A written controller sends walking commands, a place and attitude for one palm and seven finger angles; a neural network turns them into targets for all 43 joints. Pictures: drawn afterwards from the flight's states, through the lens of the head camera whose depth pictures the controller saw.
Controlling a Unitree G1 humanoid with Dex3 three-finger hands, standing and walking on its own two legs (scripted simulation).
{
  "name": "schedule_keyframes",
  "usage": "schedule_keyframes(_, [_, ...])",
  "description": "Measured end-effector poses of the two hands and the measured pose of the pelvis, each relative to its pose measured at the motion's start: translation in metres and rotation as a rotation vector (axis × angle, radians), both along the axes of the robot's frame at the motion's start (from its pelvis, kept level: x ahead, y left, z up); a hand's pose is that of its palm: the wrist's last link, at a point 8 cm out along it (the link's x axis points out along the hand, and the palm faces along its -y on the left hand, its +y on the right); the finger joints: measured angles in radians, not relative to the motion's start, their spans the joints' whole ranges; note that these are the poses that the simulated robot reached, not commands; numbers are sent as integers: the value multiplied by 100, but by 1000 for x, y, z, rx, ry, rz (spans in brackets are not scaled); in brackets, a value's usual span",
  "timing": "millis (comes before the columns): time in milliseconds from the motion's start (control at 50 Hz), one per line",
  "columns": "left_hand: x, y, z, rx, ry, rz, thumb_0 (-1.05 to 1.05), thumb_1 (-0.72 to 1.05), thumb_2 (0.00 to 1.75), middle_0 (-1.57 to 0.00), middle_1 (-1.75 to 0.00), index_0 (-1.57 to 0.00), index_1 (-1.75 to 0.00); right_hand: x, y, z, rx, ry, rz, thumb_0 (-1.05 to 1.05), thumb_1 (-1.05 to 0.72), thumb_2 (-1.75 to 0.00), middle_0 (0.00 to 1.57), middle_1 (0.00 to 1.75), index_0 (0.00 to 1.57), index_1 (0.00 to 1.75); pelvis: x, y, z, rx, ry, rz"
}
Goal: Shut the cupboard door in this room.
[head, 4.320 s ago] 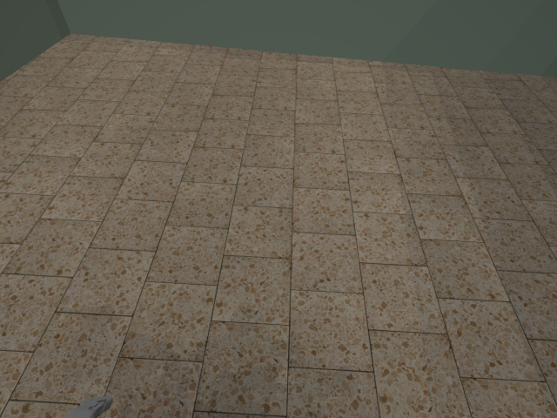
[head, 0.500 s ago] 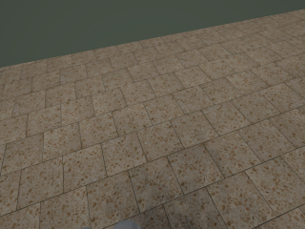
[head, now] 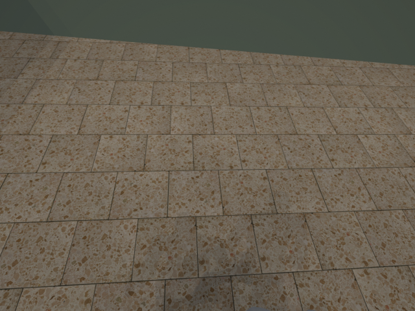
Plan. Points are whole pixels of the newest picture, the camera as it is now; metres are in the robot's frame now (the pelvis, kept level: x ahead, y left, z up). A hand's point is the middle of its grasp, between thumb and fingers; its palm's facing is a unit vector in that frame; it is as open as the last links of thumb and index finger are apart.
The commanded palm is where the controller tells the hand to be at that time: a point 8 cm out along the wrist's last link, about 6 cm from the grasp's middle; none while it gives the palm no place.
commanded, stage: turn or walk to find it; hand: left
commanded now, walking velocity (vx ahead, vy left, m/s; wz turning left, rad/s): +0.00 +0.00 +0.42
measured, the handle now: out of the picture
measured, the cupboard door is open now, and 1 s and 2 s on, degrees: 87 87 87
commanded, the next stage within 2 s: none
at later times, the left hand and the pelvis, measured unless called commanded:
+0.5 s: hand out of the picture +0.03 +0.14 -0.14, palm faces +0.23 -0.93 -0.29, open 7.4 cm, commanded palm none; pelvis -0.02 -0.06 +0.00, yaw +14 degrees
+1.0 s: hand out of the picture -0.13 +0.19 -0.18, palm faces +0.48 -0.85 -0.23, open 7.4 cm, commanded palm none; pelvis -0.07 -0.02 +0.00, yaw +26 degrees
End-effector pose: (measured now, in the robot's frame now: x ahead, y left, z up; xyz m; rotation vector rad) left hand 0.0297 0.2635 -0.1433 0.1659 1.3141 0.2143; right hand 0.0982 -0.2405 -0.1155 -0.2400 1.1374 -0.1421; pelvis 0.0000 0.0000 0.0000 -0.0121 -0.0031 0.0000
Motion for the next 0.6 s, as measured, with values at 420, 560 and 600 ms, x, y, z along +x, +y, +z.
schedule_keyframes(420, [1,-72,41,82,-181,77,1,90,90,-21,-30,-20,-30,-61,-63,-42,87,223,47,1,-91,-90,20,30,20,29,-18,-59,1,63,-2,193])
schedule_keyframes(560, [-44,-86,35,62,-132,181,1,90,90,-21,-30,-20,-30,-50,-73,-37,51,253,125,0,-91,-90,20,30,20,29,-22,-66,3,61,-3,272])
schedule_keyframes(600, [-60,-86,31,58,-114,215,1,91,90,-21,-30,-20,-30,-42,-70,-35,39,253,155,0,-91,-90,20,30,19,29,-24,-65,3,58,-3,291])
